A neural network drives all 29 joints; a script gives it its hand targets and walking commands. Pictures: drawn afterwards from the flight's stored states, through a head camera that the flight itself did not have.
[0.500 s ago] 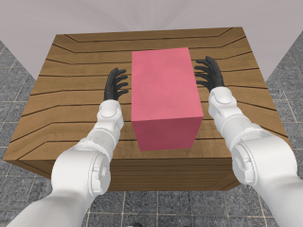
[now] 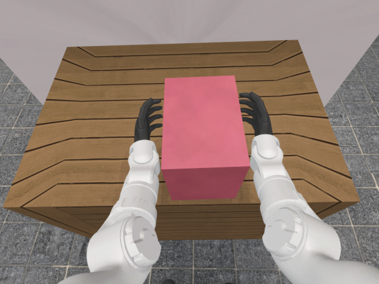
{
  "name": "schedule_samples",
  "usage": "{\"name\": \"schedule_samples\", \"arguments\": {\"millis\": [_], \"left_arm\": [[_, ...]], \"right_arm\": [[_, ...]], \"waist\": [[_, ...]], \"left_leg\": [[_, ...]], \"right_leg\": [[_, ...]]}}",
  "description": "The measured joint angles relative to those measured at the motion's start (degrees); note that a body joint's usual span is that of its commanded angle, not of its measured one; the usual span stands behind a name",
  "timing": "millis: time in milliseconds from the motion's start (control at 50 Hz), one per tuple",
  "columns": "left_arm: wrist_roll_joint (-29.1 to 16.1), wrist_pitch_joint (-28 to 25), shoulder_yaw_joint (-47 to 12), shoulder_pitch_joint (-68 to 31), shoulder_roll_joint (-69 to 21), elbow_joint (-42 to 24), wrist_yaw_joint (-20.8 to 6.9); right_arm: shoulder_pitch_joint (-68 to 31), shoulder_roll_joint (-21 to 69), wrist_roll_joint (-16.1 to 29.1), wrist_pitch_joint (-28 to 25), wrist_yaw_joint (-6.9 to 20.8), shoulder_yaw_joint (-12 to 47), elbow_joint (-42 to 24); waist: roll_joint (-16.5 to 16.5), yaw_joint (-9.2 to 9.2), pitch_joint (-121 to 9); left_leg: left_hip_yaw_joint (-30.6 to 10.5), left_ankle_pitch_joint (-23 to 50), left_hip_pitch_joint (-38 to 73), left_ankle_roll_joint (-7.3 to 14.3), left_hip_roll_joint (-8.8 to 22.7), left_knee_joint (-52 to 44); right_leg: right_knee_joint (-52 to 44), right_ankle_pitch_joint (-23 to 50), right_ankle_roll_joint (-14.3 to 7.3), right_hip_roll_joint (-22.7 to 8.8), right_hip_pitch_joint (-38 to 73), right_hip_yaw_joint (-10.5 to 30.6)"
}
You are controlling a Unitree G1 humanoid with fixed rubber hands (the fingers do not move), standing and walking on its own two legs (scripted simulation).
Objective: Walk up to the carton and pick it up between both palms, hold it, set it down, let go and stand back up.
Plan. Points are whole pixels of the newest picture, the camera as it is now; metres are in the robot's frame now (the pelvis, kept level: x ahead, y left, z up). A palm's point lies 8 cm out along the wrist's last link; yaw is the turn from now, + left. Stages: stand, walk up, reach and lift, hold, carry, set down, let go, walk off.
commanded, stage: reach and lift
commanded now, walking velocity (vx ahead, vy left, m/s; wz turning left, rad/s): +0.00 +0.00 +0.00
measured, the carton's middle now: (201, 140) +0.43 +0.00 -0.03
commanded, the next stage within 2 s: none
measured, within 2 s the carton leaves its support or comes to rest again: neither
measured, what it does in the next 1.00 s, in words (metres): stands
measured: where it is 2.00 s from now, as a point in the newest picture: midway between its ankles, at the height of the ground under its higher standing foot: outside the picture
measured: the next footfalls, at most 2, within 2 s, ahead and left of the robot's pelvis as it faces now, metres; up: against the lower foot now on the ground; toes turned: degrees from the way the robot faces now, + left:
none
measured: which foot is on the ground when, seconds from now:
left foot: down 0.00-1.00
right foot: down 0.00-1.00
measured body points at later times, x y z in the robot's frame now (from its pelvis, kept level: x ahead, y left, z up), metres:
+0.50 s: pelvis +0.01 +0.00 +0.00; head +0.11 +0.01 +0.44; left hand +0.43 +0.13 +0.03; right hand +0.44 -0.13 +0.03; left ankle +0.00 +0.14 -0.74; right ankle -0.02 -0.12 -0.74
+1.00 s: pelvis +0.01 +0.00 +0.00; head +0.11 +0.01 +0.44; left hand +0.43 +0.13 +0.03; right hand +0.44 -0.13 +0.03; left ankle +0.00 +0.14 -0.74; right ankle -0.02 -0.12 -0.74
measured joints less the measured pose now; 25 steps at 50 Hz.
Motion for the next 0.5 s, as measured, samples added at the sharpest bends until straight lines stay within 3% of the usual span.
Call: {"name": "schedule_samples", "arguments": {"millis": [500], "left_arm": [[0.62, 3.11, -2.22, 4.40, -2.59, -8.03, -1.28]], "right_arm": [[3.21, 1.11, 2.12, -1.19, 0.17, 1.80, -2.04]], "waist": [[-1.36, -0.44, 0.90]], "left_leg": [[-0.05, -0.13, 3.10, -0.01, -0.24, -1.73]], "right_leg": [[-1.71, -0.24, -0.04, -0.17, 3.19, -0.24]]}}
